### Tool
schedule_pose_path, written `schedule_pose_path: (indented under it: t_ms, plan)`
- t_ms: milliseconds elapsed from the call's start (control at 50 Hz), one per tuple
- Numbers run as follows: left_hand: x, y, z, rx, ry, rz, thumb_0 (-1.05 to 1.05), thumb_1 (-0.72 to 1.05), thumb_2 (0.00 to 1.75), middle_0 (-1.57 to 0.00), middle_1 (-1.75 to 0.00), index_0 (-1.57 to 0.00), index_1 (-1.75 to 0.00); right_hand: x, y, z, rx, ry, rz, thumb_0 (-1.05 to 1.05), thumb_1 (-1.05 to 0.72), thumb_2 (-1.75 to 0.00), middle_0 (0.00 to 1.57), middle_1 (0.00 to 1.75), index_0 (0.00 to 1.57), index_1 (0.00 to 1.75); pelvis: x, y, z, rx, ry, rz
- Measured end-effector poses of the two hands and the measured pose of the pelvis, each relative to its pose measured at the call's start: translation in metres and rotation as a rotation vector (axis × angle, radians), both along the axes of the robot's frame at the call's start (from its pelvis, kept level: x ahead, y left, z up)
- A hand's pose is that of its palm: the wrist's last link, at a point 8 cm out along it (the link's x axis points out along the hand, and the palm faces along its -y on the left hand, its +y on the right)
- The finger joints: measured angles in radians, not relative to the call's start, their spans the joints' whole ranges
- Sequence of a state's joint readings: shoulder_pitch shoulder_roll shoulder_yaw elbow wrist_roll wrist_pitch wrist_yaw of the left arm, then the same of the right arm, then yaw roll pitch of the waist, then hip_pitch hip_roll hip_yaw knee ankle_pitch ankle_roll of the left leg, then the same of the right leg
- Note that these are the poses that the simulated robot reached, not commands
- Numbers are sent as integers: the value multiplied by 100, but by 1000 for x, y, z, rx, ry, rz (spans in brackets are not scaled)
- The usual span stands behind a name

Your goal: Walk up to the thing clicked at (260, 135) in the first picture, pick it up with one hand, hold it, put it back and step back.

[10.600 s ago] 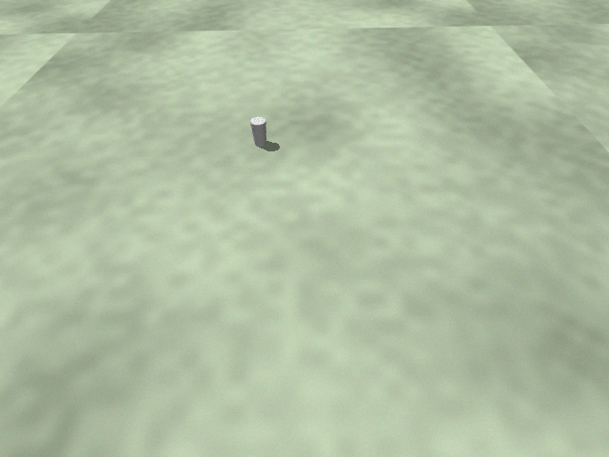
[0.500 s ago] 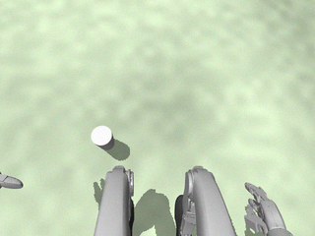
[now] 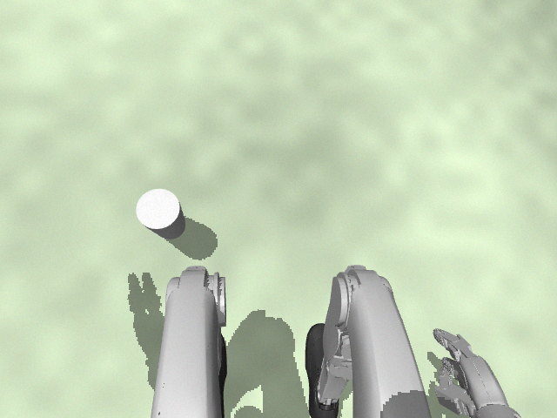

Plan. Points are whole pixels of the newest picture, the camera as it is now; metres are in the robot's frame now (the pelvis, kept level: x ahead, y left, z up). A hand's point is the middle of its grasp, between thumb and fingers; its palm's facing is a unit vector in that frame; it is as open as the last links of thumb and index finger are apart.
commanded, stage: go down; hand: left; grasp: from the side
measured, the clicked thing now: (165, 217) +0.45 +0.25 -0.36
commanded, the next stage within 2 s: approach in 0.94 s
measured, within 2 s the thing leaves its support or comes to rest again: neither
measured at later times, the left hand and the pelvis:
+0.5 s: hand out of the picture +0.35 +0.42 -0.04, palm faces +0.23 -0.97 -0.11, open 17.4 cm; pelvis -0.01 +0.00 -0.04, yaw -1 degrees
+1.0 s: hand out of the picture +0.36 +0.43 -0.05, palm faces +0.23 -0.97 -0.09, open 17.4 cm; pelvis -0.01 +0.00 -0.06, yaw -1 degrees
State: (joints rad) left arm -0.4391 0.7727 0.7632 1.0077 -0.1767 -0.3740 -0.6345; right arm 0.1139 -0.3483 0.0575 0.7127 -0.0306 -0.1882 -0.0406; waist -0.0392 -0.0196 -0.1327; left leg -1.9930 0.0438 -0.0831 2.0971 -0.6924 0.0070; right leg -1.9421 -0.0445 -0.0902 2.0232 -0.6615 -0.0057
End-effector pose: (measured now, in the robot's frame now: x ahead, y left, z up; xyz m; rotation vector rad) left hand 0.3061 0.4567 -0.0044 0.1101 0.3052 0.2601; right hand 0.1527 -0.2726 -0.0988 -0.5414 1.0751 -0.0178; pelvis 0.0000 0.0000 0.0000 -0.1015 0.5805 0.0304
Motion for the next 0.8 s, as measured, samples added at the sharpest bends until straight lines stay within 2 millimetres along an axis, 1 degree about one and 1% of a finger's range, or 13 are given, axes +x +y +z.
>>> schedule_pose_path:
  t_ms: [140, 300, 560, 800]
  plan:
    - [5, 4, -13, -5, -34, -12, -1, -49, 4, -5, -3, -5, -3, -1, 1, -16, -8, 10, 28, 1, -92, -90, 20, 30, 21, 30, -4, -1, -17, -4, -9, -1]
    - [14, 7, -17, -15, -69, -19, -1, -50, 5, -5, -3, -4, -3, -4, 0, -26, -16, 10, 32, 1, -92, -90, 20, 30, 21, 30, -6, 0, -30, -9, -16, -4]
    - [16, 12, -28, -15, -86, -21, -1, -52, 6, -4, -3, -4, -4, -16, -1, -39, -21, 41, 31, 1, -93, -91, 20, 30, 21, 30, -8, 2, -44, -12, -23, -6]
    - [24, 15, -35, -22, -102, -27, -1, -52, 7, -4, -4, -3, -5, -17, -2, -44, -29, 52, 32, 1, -93, -91, 20, 30, 21, 30, -7, 3, -52, -19, -23, -6]
